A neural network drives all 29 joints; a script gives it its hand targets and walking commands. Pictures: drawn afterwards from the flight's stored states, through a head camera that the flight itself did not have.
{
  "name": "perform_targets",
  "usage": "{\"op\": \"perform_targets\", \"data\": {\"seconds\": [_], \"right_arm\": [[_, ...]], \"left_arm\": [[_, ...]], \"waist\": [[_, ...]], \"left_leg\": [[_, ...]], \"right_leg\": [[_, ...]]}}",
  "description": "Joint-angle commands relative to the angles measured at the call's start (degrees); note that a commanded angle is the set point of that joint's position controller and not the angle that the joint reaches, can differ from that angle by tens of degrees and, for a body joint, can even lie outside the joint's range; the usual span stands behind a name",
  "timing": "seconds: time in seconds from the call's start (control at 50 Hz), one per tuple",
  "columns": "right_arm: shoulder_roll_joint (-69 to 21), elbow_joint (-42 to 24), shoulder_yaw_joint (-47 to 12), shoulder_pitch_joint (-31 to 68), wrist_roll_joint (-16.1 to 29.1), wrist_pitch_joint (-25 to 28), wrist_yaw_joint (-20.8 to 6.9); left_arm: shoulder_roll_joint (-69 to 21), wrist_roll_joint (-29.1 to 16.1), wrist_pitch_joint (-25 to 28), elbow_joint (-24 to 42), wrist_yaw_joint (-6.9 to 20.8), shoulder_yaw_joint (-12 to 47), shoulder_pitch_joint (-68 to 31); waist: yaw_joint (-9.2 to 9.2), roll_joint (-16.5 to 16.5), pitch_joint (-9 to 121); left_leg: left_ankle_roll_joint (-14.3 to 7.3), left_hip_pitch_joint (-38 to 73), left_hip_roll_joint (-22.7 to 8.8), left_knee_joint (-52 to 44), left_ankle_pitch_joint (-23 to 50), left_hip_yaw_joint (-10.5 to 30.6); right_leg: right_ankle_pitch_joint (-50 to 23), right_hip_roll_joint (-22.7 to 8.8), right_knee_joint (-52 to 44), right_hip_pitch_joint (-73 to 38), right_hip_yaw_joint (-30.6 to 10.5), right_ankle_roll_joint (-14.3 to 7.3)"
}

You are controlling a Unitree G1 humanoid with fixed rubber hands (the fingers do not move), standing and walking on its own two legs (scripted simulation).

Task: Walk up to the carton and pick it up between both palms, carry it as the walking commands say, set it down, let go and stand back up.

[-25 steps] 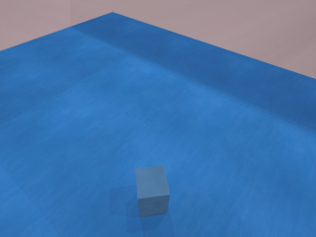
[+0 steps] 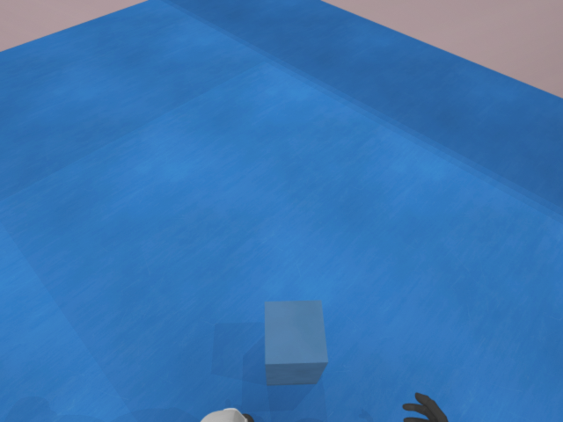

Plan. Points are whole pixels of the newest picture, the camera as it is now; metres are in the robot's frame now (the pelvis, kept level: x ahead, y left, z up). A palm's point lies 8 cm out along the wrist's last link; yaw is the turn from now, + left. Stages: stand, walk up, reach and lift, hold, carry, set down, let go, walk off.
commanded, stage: walk up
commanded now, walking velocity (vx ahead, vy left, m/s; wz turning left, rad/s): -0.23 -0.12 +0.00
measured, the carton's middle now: (292, 345) +0.39 -0.01 -0.61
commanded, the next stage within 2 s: none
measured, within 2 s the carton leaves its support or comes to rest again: neither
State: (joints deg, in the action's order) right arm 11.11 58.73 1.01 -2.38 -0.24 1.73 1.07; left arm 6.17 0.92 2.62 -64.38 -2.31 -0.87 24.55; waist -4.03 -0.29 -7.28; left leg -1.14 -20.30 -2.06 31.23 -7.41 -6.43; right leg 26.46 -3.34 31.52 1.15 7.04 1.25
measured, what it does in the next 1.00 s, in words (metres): walks backwards: right foot, then left foot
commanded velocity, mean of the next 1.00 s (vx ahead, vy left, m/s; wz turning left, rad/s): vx -0.11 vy -0.02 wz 0.00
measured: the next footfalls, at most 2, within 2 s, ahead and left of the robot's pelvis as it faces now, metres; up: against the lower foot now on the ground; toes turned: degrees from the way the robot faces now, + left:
right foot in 0.42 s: +0.04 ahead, -0.17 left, +0.00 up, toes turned -7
left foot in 0.88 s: -0.16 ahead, +0.01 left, +0.00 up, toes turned +2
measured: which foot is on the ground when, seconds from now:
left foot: down 0.00-0.42, up 0.44-0.86, down 0.88-1.00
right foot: up 0.00-0.40, down 0.42-1.00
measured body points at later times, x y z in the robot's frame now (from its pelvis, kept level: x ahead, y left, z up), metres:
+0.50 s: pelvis -0.05 -0.09 +0.00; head -0.04 -0.12 +0.45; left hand +0.05 +0.17 -0.12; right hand +0.01 -0.36 -0.16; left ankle +0.03 +0.08 -0.68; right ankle -0.02 -0.20 -0.73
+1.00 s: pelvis -0.11 -0.08 +0.01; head -0.10 -0.06 +0.46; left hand -0.09 +0.17 -0.15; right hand -0.16 -0.32 -0.13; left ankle -0.20 +0.01 -0.73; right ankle -0.03 -0.20 -0.72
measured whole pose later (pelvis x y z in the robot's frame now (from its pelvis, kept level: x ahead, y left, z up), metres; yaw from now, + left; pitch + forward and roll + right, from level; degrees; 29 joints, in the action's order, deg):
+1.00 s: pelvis -0.11 -0.08 +0.01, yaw +1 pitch -2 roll +0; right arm 10.5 65.0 0.0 -21.7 -1.7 -1.6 1.9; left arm 10.9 0.1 -1.8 -58.3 -0.4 -5.0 15.8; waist -0.4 -2.8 -2.4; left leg -2.5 1.4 2.4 20.5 -19.7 -2.3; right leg 11.2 -1.8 30.0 18.5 1.5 0.6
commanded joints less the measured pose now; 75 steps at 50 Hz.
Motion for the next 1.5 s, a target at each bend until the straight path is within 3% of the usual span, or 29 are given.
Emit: {"op": "perform_targets", "data": {"seconds": [0.0,0.06,0.18,0.24,0.3,0.32,0.34,0.36,0.38,0.42,0.52,0.6,0.7,0.76,0.82,0.88,1.0,1.02,1.04,1.06,1.08,1.2,1.24,1.28,1.3,1.32,1.34,1.36,1.48], "right_arm": [[15.1,-2.0,4.6,-15.3,0.0,-1.9,3.1],[11.1,-4.0,3.1,-10.9,-1.1,-3.2,3.3],[11.4,-3.5,3.2,-9.8,-2.4,-2.2,2.7],[12.5,-5.8,3.5,-4.9,-3.2,-2.7,1.6],[14.5,-6.4,4.3,-1.2,-2.7,-3.1,0.6],[13.5,-6.3,4.0,0.2,-2.4,-3.4,0.4],[10.0,-5.3,3.1,-4.2,-1.6,-3.8,0.2],[6.6,-6.7,2.3,-5.3,-1.2,-4.3,0.1],[7.6,-5.2,2.8,-7.9,-1.8,-5.6,0.6],[10.4,-3.9,4.4,-11.3,-2.4,-6.3,0.0],[10.2,-0.3,5.1,-13.5,-1.3,-7.3,-0.8],[9.8,-0.1,4.7,-11.9,-1.2,-7.5,-1.3],[4.8,0.9,2.2,-14.0,-0.6,-5.5,-0.7],[4.5,5.7,1.2,-24.4,-0.9,-3.4,0.4],[9.9,4.7,1.7,-21.9,-1.7,-3.5,1.0],[6.3,3.1,-0.2,-14.8,-1.0,-2.6,1.2],[4.3,3.3,-0.6,-16.7,-1.4,-0.6,1.8],[4.6,4.6,0.3,-18.4,-1.9,-0.6,1.7],[8.8,6.0,2.0,-23.9,-1.9,-0.5,1.4],[8.5,6.6,2.0,-26.3,-2.3,-1.1,1.5],[8.1,7.6,2.0,-26.3,-2.1,-1.6,1.9],[4.7,8.7,1.2,-29.7,-2.6,-0.5,2.0],[3.3,7.8,0.7,-22.0,-1.7,-0.6,2.3],[2.4,5.0,1.5,-19.6,0.5,-1.0,2.0],[5.3,3.6,2.6,-17.9,0.4,-2.3,2.6],[1.8,3.0,0.5,-16.5,0.3,-1.7,2.0],[4.0,4.3,1.5,-18.2,-0.3,-2.9,1.7],[0.0,3.6,-0.6,-18.5,-0.2,-2.6,0.9],[3.4,3.4,1.5,-15.6,-1.2,-5.9,0.8]], "left_arm": [[9.4,-1.6,-4.6,5.7,-0.3,-3.7,0.2],[8.6,0.7,-6.7,6.5,0.5,-3.6,-3.4],[10.4,1.1,-7.3,10.0,2.2,-4.0,-8.2],[10.7,0.3,-8.1,11.1,3.2,-3.4,-10.3],[12.7,-0.5,-7.4,10.2,3.3,-3.1,-7.5],[13.0,-0.8,-6.8,9.2,3.3,-3.1,-4.7],[16.6,-0.4,-6.0,9.9,3.2,-3.5,-4.8],[22.2,0.9,-4.8,11.7,2.8,-4.4,-6.8],[21.6,1.3,-4.1,12.3,2.2,-4.5,-8.9],[19.6,0.6,-3.5,14.5,1.3,-3.9,-19.4],[17.1,-0.6,-2.9,14.9,1.2,-3.6,-18.0],[15.0,-0.6,-2.2,14.4,0.5,-3.7,-11.9],[13.0,0.3,-2.5,12.2,1.0,-4.2,-10.9],[13.1,-0.7,-3.7,10.0,0.9,-4.8,-8.4],[13.9,-0.5,-4.0,11.7,0.8,-6.3,-6.5],[9.0,-0.7,-3.6,10.2,1.9,-5.2,-12.4],[6.0,-1.1,-3.3,5.1,1.8,-2.9,-9.3],[6.0,-1.1,-3.1,4.9,1.5,-3.3,-8.7],[8.6,-0.3,-3.0,6.4,1.9,-4.4,-9.5],[9.4,0.1,-2.8,8.0,2.1,-4.4,-14.6],[8.4,0.2,-2.3,7.6,2.1,-4.2,-14.9],[4.8,0.5,-0.1,7.6,1.9,-3.6,-14.9],[4.4,0.1,0.8,4.0,0.5,-3.5,-2.8],[15.4,0.5,0.8,2.6,-1.0,-5.9,9.7],[14.5,0.0,0.2,3.1,-1.2,-4.8,7.0],[11.2,0.1,-0.2,4.0,-1.4,-2.6,2.1],[13.1,0.4,-0.3,5.3,-1.1,-3.7,-1.7],[8.8,-0.2,-1.0,5.0,-1.3,-1.9,-5.8],[13.3,0.5,-0.1,8.7,-1.5,-3.6,-6.7]], "waist": [[9.13,8.3,15.0],[6.51,6.5,9.2],[5.27,11.5,11.5],[4.16,18.8,10.3],[1.74,18.1,10.7],[-0.3,15.2,11.5],[-0.53,0.9,10.6],[-0.18,-22.3,10.0],[1.46,-16.1,7.8],[6.64,-13.4,2.4],[6.22,-13.5,0.5],[3.55,-11.9,5.6],[3.17,-17.3,7.1],[6.27,-8.5,5.1],[3.3,9.2,4.2],[2.7,8.9,0.6],[3.41,5.4,-2.6],[3.49,6.3,-0.9],[5.56,11.8,0.3],[8.08,13.3,-5.6],[7.52,13.4,-8.0],[6.18,7.3,-9.5],[-1.53,0.1,-2.7],[-4.52,-22.3,8.9],[-2.41,-11.9,8.6],[1.38,-10.5,9.3],[0.86,-7.0,7.5],[3.89,-12.6,5.4],[2.27,-5.9,9.2]], "left_leg": [[-12.7,24.0,-25.4,-6.0,70.6,18.2],[-8.5,10.5,-19.4,-9.8,35.4,13.1],[-9.5,9.3,-18.0,-9.7,37.4,7.9],[-7.6,1.9,-17.1,-12.7,17.8,9.5],[-5.2,-4.4,-15.5,-12.9,-5.4,11.3],[-3.3,-7.9,-11.9,-8.0,-12.9,8.2],[-0.9,-12.2,-5.4,1.9,-19.2,2.8],[1.8,-14.6,1.3,18.8,-27.6,0.8],[1.4,-8.4,-1.4,26.3,-24.0,8.9],[2.6,-7.4,-0.6,34.4,-16.3,9.2],[3.1,-7.9,1.2,37.1,-12.6,8.3],[3.9,-8.0,2.8,35.2,-12.6,8.3],[2.6,8.1,4.1,6.0,-22.1,4.0],[1.9,18.8,2.4,-15.6,-11.6,3.4],[-2.9,14.0,-5.7,-18.5,-17.8,16.6],[-4.0,5.8,-11.2,-26.2,-22.0,17.8],[0.1,9.4,-7.6,-18.7,7.6,10.7],[-0.3,10.5,-6.7,-17.1,6.1,10.4],[-4.1,15.7,-6.8,-20.9,-21.7,14.8],[-5.7,18.0,-8.8,-25.1,-31.1,19.4],[-7.0,19.1,-9.2,-26.2,-29.8,19.1],[-9.1,22.9,-10.7,-15.0,18.0,13.8],[-3.3,8.9,-5.0,-0.5,45.3,4.9],[3.8,-3.6,9.3,30.6,-28.6,3.6],[3.0,-1.2,6.7,36.6,-30.8,8.6],[2.4,6.3,3.6,30.7,-24.3,8.5],[2.7,3.2,3.4,32.7,-22.3,8.1],[2.4,8.4,1.5,26.3,-21.4,8.7],[4.5,0.3,2.0,29.7,-17.6,7.7]], "right_leg": [[8.8,3.5,48.1,25.2,-12.5,3.8],[1.5,0.8,43.7,25.8,-11.0,3.4],[-2.2,3.0,30.4,22.6,-7.1,4.1],[-2.0,0.8,19.9,17.1,-5.8,3.4],[-5.9,0.3,6.8,8.2,-4.3,1.6],[-10.8,-0.1,-0.6,2.1,-4.5,0.7],[-4.9,-5.3,-11.3,1.2,-13.4,-0.4],[-1.4,-18.5,-21.9,8.5,-31.7,-4.2],[12.5,-21.7,-26.6,20.2,-36.0,-7.6],[10.1,-17.4,-26.3,26.1,-26.7,-5.8],[-13.0,-11.9,-20.2,18.7,-18.2,-1.4],[-7.5,-10.9,-20.5,8.4,-18.6,-4.9],[-1.0,-9.9,-22.0,11.4,-18.6,-7.7],[-8.2,-10.0,-16.7,12.2,-17.4,-4.9],[-9.2,-5.6,-8.6,13.7,-14.9,-2.8],[-11.6,3.1,0.5,14.5,-5.3,-0.5],[-22.5,-0.1,-5.9,10.1,-7.0,-0.8],[-22.6,-0.4,-5.0,8.9,-6.6,-0.8],[-3.2,2.2,-0.7,15.0,-3.5,-1.8],[-0.6,2.7,2.5,23.6,-2.5,-0.9],[-1.2,2.3,6.3,28.0,-1.5,-0.5],[2.3,1.0,11.6,31.9,0.3,-1.3],[-27.9,0.0,-4.2,5.8,-3.0,-2.5],[-89.8,-23.4,-8.7,-9.1,-30.3,-15.1],[-94.9,-23.2,-5.0,-5.4,-28.0,-16.3],[-82.2,-16.3,-8.5,2.6,-19.3,-14.2],[-68.8,-17.7,-9.3,6.4,-19.8,-14.1],[-58.6,-11.3,-11.6,12.3,-12.7,-12.1],[-63.5,-16.1,-10.6,3.6,-13.8,-13.3]]}}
